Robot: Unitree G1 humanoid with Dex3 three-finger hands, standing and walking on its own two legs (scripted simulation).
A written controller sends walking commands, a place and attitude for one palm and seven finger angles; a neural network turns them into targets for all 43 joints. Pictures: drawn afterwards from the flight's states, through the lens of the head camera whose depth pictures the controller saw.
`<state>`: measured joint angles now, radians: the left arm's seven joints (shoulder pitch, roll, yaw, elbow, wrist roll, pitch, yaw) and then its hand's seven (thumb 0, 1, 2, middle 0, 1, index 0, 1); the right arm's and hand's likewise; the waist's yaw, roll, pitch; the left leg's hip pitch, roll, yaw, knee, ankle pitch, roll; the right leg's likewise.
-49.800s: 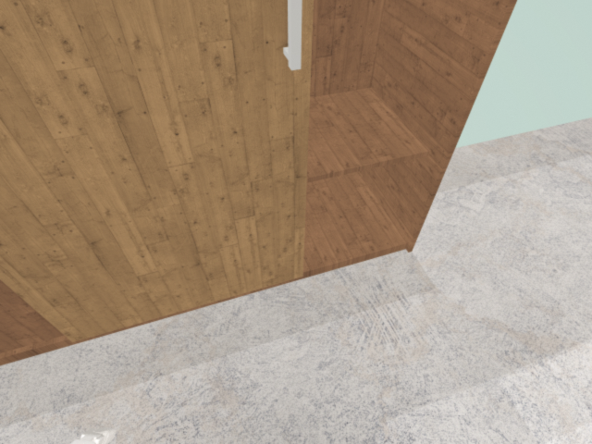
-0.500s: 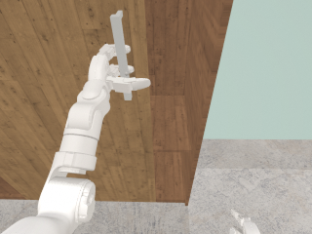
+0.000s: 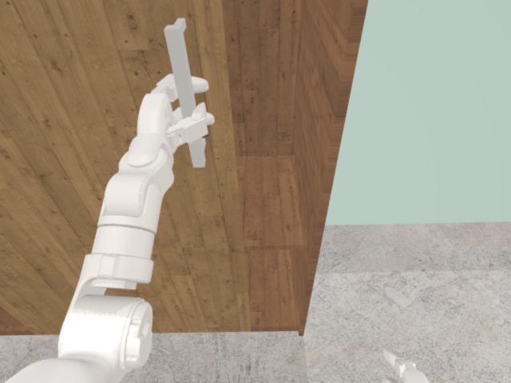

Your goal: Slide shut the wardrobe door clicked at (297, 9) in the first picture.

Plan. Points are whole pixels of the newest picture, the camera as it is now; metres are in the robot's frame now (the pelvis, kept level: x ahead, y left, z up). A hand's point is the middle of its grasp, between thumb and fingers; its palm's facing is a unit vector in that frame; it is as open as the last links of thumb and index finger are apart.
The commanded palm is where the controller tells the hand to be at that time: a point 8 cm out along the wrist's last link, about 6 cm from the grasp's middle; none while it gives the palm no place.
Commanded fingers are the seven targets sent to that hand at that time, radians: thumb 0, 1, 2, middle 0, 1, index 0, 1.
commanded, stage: grip the handle and tug to test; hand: left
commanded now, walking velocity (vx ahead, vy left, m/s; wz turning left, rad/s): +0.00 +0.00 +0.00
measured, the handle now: (190, 99) +0.47 +0.12 +0.25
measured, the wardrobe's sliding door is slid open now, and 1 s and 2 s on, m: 0.18 0.18 0.15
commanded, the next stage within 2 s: tug the door sideways, standing still in 0.64 s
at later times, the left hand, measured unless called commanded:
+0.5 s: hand (201, 124) +0.41 +0.09 +0.24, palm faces +0.05 -1.00 +0.00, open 5.7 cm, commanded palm +0.36 +0.14 +0.24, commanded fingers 0.00 0.90 0.90 -0.45 -1.40 -0.45 -1.40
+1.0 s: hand (202, 123) +0.41 +0.09 +0.24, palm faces +0.08 -1.00 -0.02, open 5.7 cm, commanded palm +0.38 +0.11 +0.24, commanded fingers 0.00 0.90 0.90 -0.45 -1.40 -0.45 -1.40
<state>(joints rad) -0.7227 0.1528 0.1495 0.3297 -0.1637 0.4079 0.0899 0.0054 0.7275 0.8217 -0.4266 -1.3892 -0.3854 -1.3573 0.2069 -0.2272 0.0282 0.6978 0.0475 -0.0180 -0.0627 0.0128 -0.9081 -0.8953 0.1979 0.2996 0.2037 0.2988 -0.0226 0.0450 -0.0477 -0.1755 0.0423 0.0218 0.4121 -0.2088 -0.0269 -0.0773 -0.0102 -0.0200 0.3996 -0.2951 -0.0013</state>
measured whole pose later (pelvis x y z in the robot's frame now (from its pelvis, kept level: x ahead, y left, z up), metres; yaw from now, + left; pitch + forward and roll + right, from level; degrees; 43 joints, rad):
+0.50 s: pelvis +0.01 +0.00 +0.00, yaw -1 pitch -1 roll +1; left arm -0.61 0.14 0.15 0.17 -0.16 0.43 0.11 0.00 0.77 0.79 -0.36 -1.40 -0.32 -1.34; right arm 0.18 -0.22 0.03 0.64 0.05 0.01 -0.04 0.01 -0.91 -0.90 0.20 0.30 0.20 0.30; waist -0.03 0.05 -0.06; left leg -0.16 0.04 0.03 0.41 -0.23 -0.03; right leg -0.07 -0.01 -0.01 0.40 -0.31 0.00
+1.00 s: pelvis +0.04 -0.01 +0.00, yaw +3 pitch +0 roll +1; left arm -0.58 0.08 0.06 -0.04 -0.15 0.57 0.13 0.00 0.74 0.84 -0.41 -1.40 -0.34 -1.37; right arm 0.09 -0.24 0.02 0.64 0.04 0.04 -0.02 0.01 -0.91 -0.90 0.20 0.30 0.20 0.30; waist 0.04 0.05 -0.06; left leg -0.18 0.03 -0.03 0.47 -0.28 -0.03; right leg -0.06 -0.02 -0.08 0.45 -0.37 -0.01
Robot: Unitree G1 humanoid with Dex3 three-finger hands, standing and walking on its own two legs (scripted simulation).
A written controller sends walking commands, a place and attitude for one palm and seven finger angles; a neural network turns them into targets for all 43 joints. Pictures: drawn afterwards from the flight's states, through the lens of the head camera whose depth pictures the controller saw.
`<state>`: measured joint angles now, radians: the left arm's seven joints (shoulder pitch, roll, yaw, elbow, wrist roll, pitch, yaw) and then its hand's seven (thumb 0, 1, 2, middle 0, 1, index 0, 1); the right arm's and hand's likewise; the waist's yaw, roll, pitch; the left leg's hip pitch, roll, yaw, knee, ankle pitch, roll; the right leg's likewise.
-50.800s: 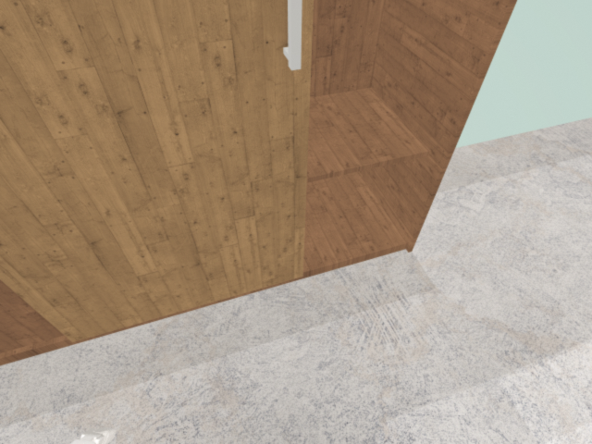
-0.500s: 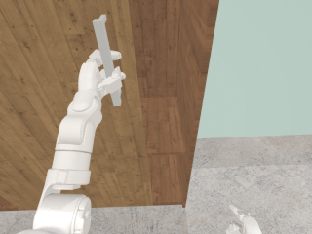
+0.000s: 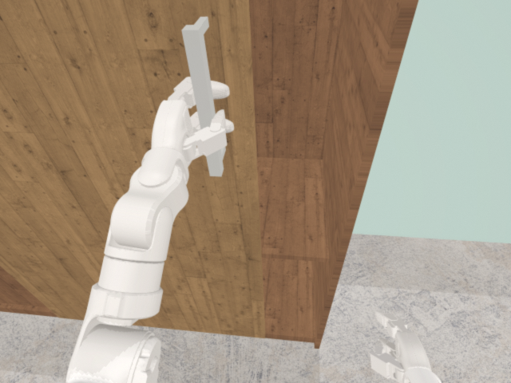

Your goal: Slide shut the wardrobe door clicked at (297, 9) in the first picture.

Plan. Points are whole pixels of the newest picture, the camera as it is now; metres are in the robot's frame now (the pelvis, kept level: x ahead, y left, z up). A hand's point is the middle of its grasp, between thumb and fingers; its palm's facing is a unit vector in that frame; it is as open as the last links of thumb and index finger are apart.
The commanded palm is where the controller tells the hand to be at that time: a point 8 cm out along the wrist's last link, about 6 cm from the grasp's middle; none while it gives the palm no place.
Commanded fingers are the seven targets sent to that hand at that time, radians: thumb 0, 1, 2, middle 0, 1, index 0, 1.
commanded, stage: tug the door sideways, standing still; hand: left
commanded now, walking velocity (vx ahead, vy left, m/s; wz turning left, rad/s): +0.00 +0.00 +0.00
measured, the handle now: (210, 105) +0.43 +0.10 +0.26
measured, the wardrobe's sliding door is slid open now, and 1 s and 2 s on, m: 0.18 0.15 0.00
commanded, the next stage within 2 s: step sideways, sliding the door along in 0.46 s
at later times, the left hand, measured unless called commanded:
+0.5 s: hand (230, 135) +0.37 +0.06 +0.25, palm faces +0.04 -1.00 -0.06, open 5.8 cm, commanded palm +0.34 +0.06 +0.25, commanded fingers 0.00 0.90 0.90 -0.45 -1.40 -0.45 -1.40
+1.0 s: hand (241, 137) +0.38 +0.05 +0.24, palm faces +0.01 -1.00 -0.09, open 6.0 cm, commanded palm +0.36 +0.07 +0.25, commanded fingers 0.00 0.90 0.90 -0.45 -1.40 -0.45 -1.40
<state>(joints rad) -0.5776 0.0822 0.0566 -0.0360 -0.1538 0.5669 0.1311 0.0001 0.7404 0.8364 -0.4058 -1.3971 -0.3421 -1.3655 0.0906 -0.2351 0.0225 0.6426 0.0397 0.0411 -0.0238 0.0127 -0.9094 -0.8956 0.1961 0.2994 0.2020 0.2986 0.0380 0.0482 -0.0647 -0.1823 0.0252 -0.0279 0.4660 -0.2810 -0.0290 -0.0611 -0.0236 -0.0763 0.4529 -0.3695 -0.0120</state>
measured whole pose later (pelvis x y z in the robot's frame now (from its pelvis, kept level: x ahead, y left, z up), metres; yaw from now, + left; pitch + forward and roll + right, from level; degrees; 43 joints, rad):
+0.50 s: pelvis -0.04 +0.01 +0.00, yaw +1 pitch -1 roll +0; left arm -0.81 0.04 -0.02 0.33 -0.11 0.41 0.22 -0.01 0.79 0.80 -0.37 -1.40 -0.25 -1.40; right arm 0.15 -0.19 0.02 0.70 0.03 0.01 0.00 0.01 -0.91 -0.90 0.20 0.30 0.20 0.30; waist 0.03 0.05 -0.02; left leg -0.25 0.00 -0.05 0.51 -0.24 -0.02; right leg -0.12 -0.04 -0.07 0.49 -0.36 0.00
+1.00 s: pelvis -0.05 -0.03 -0.01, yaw -1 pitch -2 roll +1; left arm -0.78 0.17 0.03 0.35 -0.09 -0.07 0.10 -0.05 0.71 0.85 -0.46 -1.40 -0.27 -1.38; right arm 0.23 -0.20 0.00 0.73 0.04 0.03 -0.07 0.01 -0.91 -0.90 0.20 0.30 0.20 0.30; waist 0.02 0.02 0.14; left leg -0.33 0.02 0.04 0.75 -0.32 0.04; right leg -0.17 0.02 -0.07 0.59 -0.38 -0.08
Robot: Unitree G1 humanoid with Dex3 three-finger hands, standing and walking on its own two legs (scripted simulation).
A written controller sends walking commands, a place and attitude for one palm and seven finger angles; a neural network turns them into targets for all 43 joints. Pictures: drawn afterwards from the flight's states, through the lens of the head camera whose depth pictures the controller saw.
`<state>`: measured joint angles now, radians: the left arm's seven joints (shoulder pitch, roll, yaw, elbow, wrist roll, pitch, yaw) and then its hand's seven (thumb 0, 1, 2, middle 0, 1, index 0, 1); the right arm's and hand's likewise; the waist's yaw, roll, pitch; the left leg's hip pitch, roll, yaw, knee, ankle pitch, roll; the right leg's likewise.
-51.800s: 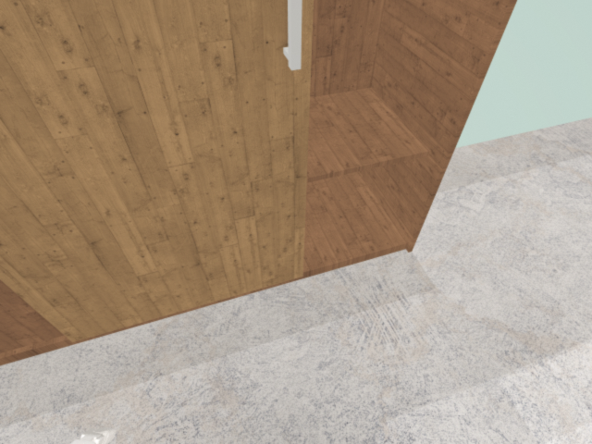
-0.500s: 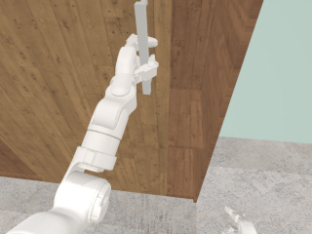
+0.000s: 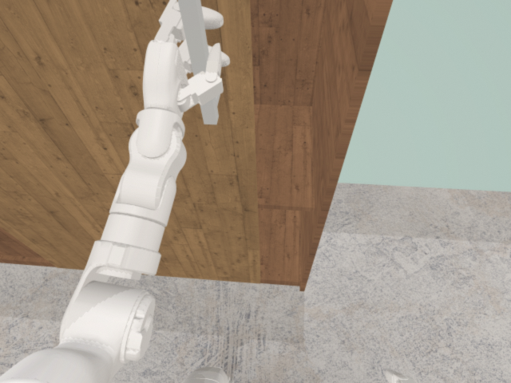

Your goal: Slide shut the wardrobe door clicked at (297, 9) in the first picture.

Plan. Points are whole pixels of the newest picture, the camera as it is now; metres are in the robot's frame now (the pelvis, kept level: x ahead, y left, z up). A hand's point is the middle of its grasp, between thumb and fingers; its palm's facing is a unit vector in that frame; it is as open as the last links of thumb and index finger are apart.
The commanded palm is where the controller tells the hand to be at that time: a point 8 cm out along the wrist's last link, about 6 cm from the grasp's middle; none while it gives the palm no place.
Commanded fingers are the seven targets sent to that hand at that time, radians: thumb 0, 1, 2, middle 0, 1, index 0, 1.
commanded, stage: step sideways, sliding the door along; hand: left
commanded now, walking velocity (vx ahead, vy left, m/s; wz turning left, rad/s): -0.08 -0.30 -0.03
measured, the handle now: (202, 41) +0.48 +0.11 +0.27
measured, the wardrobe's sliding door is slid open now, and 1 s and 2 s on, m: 0.15 0.00 0.00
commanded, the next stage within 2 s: none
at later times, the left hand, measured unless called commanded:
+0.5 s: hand (257, 75) +0.44 +0.03 +0.24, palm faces +0.24 -0.97 -0.05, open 5.9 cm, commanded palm +0.41 +0.01 +0.25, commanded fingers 0.00 0.90 0.90 -0.45 -1.40 -0.45 -1.40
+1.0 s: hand (344, 78) +0.44 -0.08 +0.24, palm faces +0.33 -0.94 -0.07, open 6.2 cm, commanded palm +0.41 -0.10 +0.24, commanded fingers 0.00 0.90 0.90 -0.45 -1.40 -0.45 -1.40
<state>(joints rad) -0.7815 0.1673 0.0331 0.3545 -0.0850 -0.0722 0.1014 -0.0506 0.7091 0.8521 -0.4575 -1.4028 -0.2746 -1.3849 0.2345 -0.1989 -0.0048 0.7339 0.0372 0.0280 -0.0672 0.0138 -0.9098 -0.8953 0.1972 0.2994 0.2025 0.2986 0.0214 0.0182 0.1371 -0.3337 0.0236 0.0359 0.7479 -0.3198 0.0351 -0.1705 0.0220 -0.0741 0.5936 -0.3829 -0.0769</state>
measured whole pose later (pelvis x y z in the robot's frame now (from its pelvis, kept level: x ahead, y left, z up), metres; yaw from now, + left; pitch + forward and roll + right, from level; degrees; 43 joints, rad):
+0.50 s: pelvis +0.05 -0.14 -0.01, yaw +7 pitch -4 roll +0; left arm -0.74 0.18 0.03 0.14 -0.10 -0.05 0.15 -0.04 0.75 0.85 -0.46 -1.40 -0.25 -1.37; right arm 0.00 -0.20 -0.07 0.62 0.05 0.00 0.00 0.01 -0.91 -0.90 0.20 0.30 0.20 0.30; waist 0.10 0.04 0.24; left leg -0.22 0.16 -0.06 0.64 -0.34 -0.10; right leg -0.36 -0.04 -0.08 0.74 -0.30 0.00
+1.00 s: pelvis +0.09 -0.27 -0.01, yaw +9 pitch -4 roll +0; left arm -0.56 0.15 0.08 -0.11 -0.06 -0.09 0.14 -0.06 0.74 0.82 -0.46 -1.40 -0.23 -1.25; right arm 0.04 -0.18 -0.06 0.55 0.06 -0.03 0.07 0.01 -0.91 -0.90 0.20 0.30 0.20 0.30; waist 0.10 0.08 0.30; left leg -0.24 0.28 0.06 0.72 -0.31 -0.07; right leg -0.27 0.06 -0.11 0.66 -0.32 -0.10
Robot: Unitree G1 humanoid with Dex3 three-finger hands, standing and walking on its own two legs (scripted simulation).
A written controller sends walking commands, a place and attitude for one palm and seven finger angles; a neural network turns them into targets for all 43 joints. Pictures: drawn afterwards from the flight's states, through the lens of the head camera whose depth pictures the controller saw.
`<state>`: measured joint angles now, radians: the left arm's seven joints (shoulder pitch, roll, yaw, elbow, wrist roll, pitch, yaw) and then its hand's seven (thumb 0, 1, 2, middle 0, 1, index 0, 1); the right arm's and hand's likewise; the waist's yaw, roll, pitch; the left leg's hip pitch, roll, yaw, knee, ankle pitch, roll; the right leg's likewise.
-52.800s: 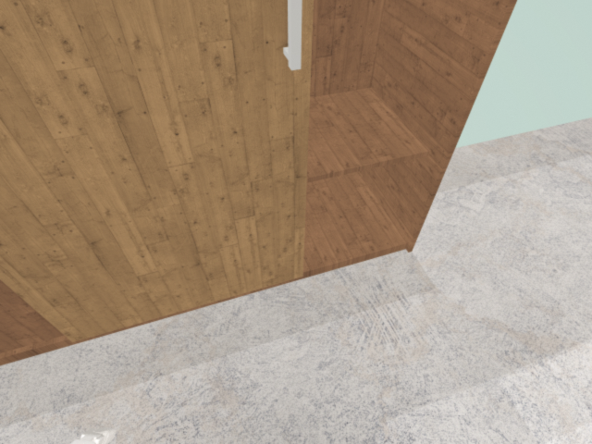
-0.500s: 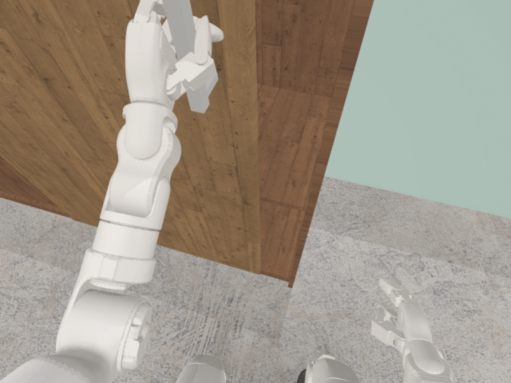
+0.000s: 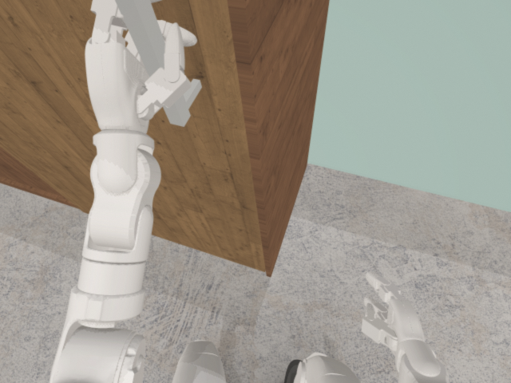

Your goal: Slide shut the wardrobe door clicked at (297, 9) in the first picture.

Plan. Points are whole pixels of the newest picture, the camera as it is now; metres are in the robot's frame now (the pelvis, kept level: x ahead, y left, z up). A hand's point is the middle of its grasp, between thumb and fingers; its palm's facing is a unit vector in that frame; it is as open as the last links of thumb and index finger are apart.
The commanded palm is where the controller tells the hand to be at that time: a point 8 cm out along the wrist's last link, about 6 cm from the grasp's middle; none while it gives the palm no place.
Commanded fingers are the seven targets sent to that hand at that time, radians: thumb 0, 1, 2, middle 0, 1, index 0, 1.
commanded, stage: step sideways, sliding the door along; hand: left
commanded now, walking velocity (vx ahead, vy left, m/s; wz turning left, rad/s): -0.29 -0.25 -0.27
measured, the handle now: (159, 25) +0.42 +0.16 +0.28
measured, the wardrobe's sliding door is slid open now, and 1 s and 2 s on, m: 0.00 0.00 0.00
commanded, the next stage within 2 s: stop walking and hold the door there in 1.52 s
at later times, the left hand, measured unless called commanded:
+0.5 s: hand (181, 68) +0.39 +0.13 +0.25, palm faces +0.32 -0.95 -0.03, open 5.9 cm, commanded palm +0.34 +0.08 +0.25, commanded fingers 0.00 0.90 0.90 -0.45 -1.40 -0.45 -1.40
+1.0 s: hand (179, 70) +0.38 +0.13 +0.25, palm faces +0.22 -0.98 +0.00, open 5.9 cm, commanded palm +0.33 +0.06 +0.26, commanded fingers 0.00 0.90 0.90 -0.45 -1.40 -0.45 -1.40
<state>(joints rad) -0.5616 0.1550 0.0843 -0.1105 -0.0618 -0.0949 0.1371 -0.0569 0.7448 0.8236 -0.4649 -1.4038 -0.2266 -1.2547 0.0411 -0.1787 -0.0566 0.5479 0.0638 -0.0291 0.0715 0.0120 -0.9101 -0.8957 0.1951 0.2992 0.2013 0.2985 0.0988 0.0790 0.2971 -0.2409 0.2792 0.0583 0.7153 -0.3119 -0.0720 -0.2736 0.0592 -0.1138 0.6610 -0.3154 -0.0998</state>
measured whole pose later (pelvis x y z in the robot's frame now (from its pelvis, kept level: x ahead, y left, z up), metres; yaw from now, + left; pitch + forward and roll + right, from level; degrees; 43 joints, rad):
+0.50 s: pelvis +0.00 -0.04 +0.01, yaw -4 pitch -2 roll +1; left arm -0.50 0.19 0.19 -0.17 -0.05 -0.03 0.22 -0.06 0.71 0.84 -0.47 -1.41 -0.32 -1.29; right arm 0.05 -0.22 -0.06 0.59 0.06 -0.09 0.03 0.01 -0.91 -0.90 0.20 0.30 0.20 0.30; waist 0.12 0.03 0.26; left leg -0.23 0.13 0.08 0.60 -0.23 -0.01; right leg -0.31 0.02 -0.05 0.64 -0.26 -0.06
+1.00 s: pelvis +0.03 +0.00 +0.02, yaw -6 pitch -2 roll -1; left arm -0.39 0.08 0.05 -0.30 -0.01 0.00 0.21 -0.03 0.74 0.78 -0.46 -1.40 -0.31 -1.30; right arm 0.07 -0.19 -0.02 0.53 0.05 -0.11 0.05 0.01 -0.91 -0.90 0.20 0.30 0.20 0.30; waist 0.19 0.05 0.22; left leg -0.13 0.12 0.16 0.53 -0.35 -0.05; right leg -0.28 -0.05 -0.05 0.69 -0.25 -0.01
